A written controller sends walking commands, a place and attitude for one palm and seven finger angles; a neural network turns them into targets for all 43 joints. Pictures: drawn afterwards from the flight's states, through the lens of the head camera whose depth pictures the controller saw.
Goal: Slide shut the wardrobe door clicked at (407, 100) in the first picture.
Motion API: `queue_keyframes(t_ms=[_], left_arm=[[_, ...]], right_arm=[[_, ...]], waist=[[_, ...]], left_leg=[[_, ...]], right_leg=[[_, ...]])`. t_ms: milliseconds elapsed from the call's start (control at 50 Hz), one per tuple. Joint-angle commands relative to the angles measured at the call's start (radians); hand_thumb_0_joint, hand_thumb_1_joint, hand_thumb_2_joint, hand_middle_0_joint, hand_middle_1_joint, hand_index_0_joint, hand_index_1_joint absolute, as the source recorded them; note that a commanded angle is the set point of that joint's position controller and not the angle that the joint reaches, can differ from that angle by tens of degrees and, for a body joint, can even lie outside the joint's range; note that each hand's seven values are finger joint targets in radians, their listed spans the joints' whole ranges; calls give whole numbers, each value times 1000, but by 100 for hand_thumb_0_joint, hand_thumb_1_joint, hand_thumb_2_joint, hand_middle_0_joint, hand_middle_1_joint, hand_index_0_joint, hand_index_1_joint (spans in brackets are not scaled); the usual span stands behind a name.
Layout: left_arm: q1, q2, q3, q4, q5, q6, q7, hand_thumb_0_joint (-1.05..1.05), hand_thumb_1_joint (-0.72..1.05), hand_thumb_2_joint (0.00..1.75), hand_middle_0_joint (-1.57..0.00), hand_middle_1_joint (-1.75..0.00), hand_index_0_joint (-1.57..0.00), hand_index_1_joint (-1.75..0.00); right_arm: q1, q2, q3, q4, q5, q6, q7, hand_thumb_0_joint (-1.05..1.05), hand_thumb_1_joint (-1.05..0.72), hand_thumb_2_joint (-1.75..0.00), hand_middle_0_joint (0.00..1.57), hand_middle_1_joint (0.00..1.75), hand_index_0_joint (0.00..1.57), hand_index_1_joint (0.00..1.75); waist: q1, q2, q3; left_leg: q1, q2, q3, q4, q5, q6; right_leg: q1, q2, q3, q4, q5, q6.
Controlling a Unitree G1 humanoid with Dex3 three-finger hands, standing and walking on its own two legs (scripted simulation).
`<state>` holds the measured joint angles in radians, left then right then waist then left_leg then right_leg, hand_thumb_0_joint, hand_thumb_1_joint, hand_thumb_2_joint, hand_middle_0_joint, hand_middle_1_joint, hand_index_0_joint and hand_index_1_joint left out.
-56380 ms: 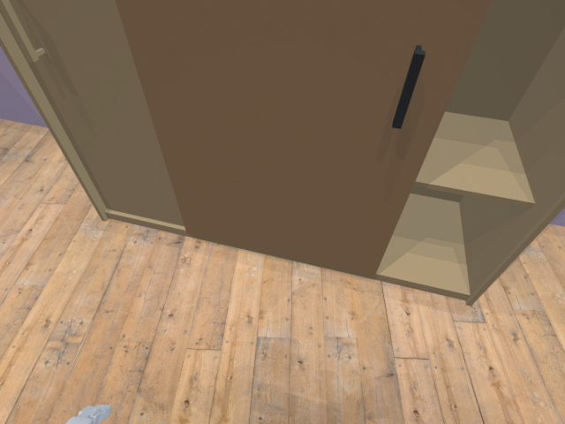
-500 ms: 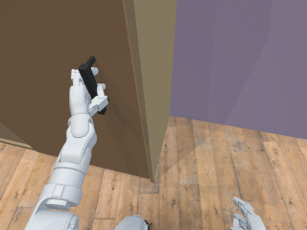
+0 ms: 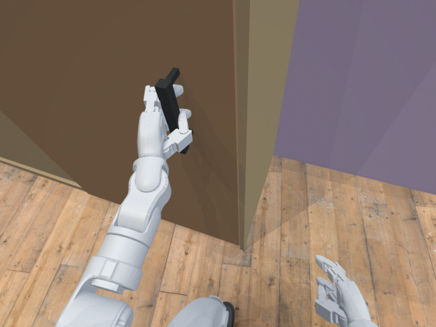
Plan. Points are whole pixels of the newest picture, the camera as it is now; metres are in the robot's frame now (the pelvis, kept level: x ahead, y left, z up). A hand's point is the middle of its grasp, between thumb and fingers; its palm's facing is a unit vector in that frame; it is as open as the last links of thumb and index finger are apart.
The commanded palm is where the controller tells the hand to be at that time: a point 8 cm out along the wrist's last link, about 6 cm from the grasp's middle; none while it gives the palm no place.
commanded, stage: step sideways, sliding the door along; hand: left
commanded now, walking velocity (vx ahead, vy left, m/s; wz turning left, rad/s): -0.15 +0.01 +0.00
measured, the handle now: (178, 114) +0.43 +0.19 +0.11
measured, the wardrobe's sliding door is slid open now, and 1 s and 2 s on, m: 0.00 0.00 0.00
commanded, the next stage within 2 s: stop walking and hold the door there in 1.38 s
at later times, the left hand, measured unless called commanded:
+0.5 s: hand (184, 135) +0.38 +0.16 +0.12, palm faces +0.18 -0.98 -0.12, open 6.7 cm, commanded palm +0.34 +0.11 +0.11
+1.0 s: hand (187, 132) +0.38 +0.16 +0.12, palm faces +0.28 -0.96 -0.10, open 6.6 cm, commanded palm +0.34 +0.09 +0.12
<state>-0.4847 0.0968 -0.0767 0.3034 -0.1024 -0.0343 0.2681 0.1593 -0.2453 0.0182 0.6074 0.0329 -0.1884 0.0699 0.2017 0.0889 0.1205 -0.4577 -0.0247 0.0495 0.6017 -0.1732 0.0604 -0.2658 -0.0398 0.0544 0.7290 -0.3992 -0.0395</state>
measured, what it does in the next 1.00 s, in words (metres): steps on the spot: right foot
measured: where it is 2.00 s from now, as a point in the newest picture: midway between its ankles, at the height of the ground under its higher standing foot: outside the picture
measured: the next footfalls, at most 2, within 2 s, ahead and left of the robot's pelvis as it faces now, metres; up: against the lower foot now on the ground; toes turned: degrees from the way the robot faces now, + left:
right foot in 0.76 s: -0.01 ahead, -0.07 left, +0.00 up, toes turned -4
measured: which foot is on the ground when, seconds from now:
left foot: down 0.00-1.00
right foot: down 0.00-0.34, up 0.36-0.74, down 0.76-1.00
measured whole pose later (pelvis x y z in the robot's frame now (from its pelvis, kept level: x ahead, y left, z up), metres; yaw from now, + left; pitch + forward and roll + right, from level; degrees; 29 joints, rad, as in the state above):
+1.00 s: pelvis -0.02 -0.02 +0.00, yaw -4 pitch +0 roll +0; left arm -0.52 0.24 0.05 0.58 -0.15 -0.05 0.22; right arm 0.30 -0.26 -0.03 0.68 0.03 -0.11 0.00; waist 0.10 0.03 0.02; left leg -0.42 0.04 0.10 0.52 -0.11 0.02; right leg -0.17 0.08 0.00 0.57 -0.40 -0.08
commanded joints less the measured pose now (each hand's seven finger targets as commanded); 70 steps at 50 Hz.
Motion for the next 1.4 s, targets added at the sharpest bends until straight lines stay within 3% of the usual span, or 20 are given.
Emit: queue_keyframes(t_ms=[0,140,200,340,360,380,440,540,760,800,820,860,900,940,1020,1060,1220,1260,1340,1380], left_arm=[[-421,-404,-597,-431,77,-142,-224,0,90,90,-45,-140,-45,-140],[-427,-417,-601,-420,74,-139,-230,0,90,90,-45,-140,-45,-140],[-436,-418,-601,-398,78,-141,-234,0,90,90,-45,-140,-45,-140],[-459,-447,-613,-355,68,-150,-236,0,90,90,-45,-140,-45,-140],[-424,-45,-207,-251,71,-157,-198,0,90,90,-45,-140,-45,-140],[-367,-138,-292,-258,63,-149,-211,0,90,90,-45,-140,-45,-140],[-366,-187,-328,-277,53,-140,-230,0,90,90,-45,-140,-45,-140],[-360,-155,-293,-244,57,-130,-225,0,90,90,-45,-140,-45,-140],[-434,-224,-331,-163,41,-127,-225,0,90,90,-45,-140,-45,-140],[-441,-156,-285,-128,35,-121,-221,0,90,90,-45,-140,-45,-140],[-449,-151,-270,-111,37,-118,-221,0,90,90,-45,-140,-45,-140],[-477,-184,-298,-102,35,-116,-227,0,90,90,-45,-140,-45,-140],[-484,-170,-302,-78,35,-106,-221,0,90,90,-45,-140,-45,-140],[-499,-187,-314,-66,40,-109,-223,0,90,90,-45,-140,-45,-140],[-463,-197,-337,-100,42,-131,-222,0,90,90,-45,-140,-45,-140],[-441,-211,-354,-147,43,-145,-230,0,90,90,-45,-140,-45,-140],[-400,-257,-414,-225,65,-161,-228,0,90,90,-45,-140,-45,-140],[-412,-279,-434,-248,69,-163,-230,0,90,90,-45,-140,-45,-140],[-450,-331,-487,-255,72,-152,-231,0,90,90,-45,-140,-45,-140],[-456,-353,-510,-263,72,-157,-236,0,90,90,-45,-140,-45,-140]], right_arm=[[-13,-107,-37,-138,4,-48,-3,0,-90,-90,20,30,20,30],[-23,-94,-31,-144,-6,-35,3,0,-90,-90,20,30,20,30],[-25,-103,-33,-141,-5,-30,-1,0,-90,-90,20,30,20,30],[-22,-98,-35,-132,-12,-27,-7,0,-90,-90,20,30,20,30],[36,-133,-67,-54,-23,-7,-43,0,-90,-90,20,30,20,30],[42,-128,-57,-75,-27,9,-47,0,-90,-90,20,30,20,30],[20,-123,-54,-87,-28,23,-46,0,-90,-90,20,30,20,30],[27,-137,-63,-102,-25,32,-46,0,-90,-90,20,30,20,30],[34,-144,-82,-114,-10,43,-48,0,-90,-90,20,30,20,30],[51,-149,-88,-99,-4,45,-57,0,-90,-90,20,30,20,30],[47,-149,-91,-97,-4,46,-59,0,-90,-90,20,30,20,30],[37,-125,-78,-97,-3,38,-65,0,-90,-90,20,30,20,30],[57,-123,-77,-70,1,33,-74,0,-90,-90,20,30,20,30],[48,-112,-71,-66,-2,22,-81,0,-90,-90,20,30,20,30],[49,-118,-66,-47,-7,-6,-85,0,-90,-90,20,30,20,30],[40,-112,-57,-50,-9,-19,-82,0,-90,-90,20,30,20,30],[29,-102,-52,-60,2,-32,-62,0,-90,-90,20,30,20,30],[23,-103,-51,-72,1,-34,-55,0,-90,-90,20,30,20,30],[9,-102,-49,-90,0,-35,-42,0,-90,-90,20,30,20,30],[7,-100,-48,-99,-3,-37,-37,0,-90,-90,20,30,20,30]], waist=[[-231,-20,-587],[-227,-8,-575],[-230,-59,-570],[-227,-19,-571],[-228,-29,-570],[-220,-50,-560],[-220,-9,-538],[-219,-11,-511],[-234,59,-524],[-237,-10,-524],[-239,16,-516],[-241,41,-477],[-247,-24,-447],[-252,-51,-400],[-243,11,-426],[-234,19,-443],[-228,-64,-500],[-226,-55,-511],[-224,-11,-496],[-223,-20,-499]], left_leg=[[593,268,-156,-112,454,43],[521,278,-159,-120,378,37],[507,263,-153,-124,327,16],[486,268,-169,-177,254,7],[540,281,-181,-238,230,-23],[527,291,-206,-246,246,-44],[502,327,-200,-291,221,-48],[494,346,-172,-265,323,-49],[450,317,-155,-279,42,-84],[453,308,-152,-260,21,-74],[462,307,-128,-245,16,-69],[417,278,-94,-213,-15,-70],[411,224,-55,-157,-19,-91],[441,187,-36,-92,18,-88],[493,228,-89,-126,168,-37],[471,252,-123,-140,233,-10],[522,224,-83,-60,430,12],[515,234,-97,-62,443,24],[498,229,-102,-121,299,4],[492,228,-109,-129,279,-1]], right_leg=[[-113,29,-28,39,3,7],[-59,17,-13,1,13,2],[-41,28,-26,-18,53,-4],[-65,32,-34,49,-28,-11],[-84,36,-25,71,-25,6],[-81,42,-34,65,-41,8],[-54,50,-22,44,-66,-1],[-15,58,-11,-51,-18,-15],[30,77,-12,-159,5,-49],[37,70,-18,-178,19,-47],[17,62,-11,-188,29,-45],[6,40,14,-225,34,-52],[-21,6,54,-283,32,-64],[-114,-30,119,-306,61,-68],[-91,13,37,-158,175,-14],[-51,24,18,-89,185,-10],[-23,-8,47,-60,416,2],[-24,2,29,-25,360,4],[-51,29,-4,-32,163,-15],[-45,34,-6,-44,147,-22]])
